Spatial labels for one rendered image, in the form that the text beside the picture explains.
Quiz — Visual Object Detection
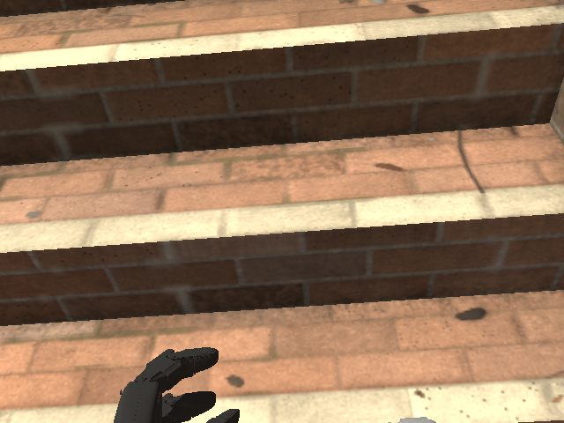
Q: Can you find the robot left hand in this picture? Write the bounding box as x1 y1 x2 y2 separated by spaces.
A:
114 347 240 423

